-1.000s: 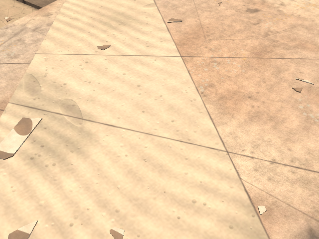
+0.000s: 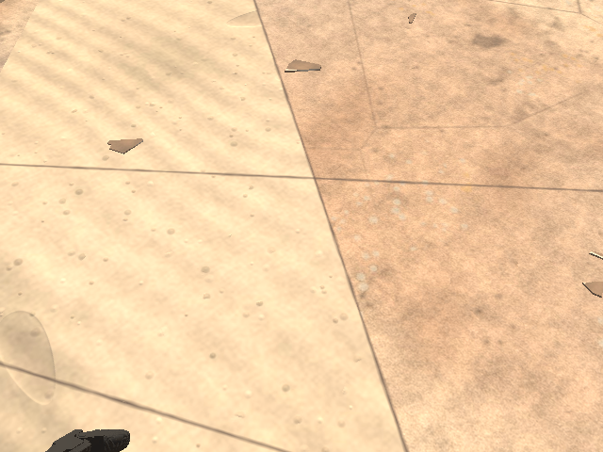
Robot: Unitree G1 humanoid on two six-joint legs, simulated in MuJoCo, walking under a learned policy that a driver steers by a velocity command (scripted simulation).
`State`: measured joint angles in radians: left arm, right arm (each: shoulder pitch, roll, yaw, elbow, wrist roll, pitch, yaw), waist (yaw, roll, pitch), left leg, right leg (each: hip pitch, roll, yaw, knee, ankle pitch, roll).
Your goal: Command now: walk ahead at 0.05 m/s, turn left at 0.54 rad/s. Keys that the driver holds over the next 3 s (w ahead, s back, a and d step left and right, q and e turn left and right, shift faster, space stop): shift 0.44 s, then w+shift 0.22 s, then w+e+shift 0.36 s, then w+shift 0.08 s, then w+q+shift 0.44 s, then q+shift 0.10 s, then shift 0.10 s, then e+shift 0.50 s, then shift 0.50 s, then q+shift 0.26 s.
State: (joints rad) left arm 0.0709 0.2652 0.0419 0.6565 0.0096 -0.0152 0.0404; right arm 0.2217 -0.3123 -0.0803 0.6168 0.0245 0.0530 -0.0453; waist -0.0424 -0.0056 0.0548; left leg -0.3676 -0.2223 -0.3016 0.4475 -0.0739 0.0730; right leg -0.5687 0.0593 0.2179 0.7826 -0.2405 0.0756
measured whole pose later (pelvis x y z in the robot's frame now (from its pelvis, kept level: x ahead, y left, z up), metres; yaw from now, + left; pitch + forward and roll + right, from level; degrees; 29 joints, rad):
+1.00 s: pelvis +0.29 -0.11 -0.05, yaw -5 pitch +4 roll +0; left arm 0.06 0.29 0.02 0.57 -0.05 -0.06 -0.08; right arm 0.49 -0.28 -0.04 0.86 -0.01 -0.06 0.00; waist -0.06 0.01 0.01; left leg 0.28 0.12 0.17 0.33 -0.53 -0.09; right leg -0.68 0.00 -0.09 0.73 -0.14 -0.14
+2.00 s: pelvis +1.10 -0.25 -0.02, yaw +10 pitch +1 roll +0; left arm 0.18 0.27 0.03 0.63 0.01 -0.07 -0.02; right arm 0.23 -0.28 -0.03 0.72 -0.02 -0.01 -0.02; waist 0.00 -0.01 0.06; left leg -0.44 -0.12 -0.11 1.31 -0.47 -0.03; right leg -0.48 0.13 0.10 0.49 -0.02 -0.05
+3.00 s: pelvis +1.20 -0.20 +0.00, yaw -3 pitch +0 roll -1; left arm 0.19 0.27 0.06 0.72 0.00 0.03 0.06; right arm 0.25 -0.33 -0.07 0.73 0.02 0.05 0.00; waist -0.02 0.02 0.04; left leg -0.47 0.01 0.00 0.97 -0.46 -0.06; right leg -0.16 -0.04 -0.05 0.47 -0.32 0.03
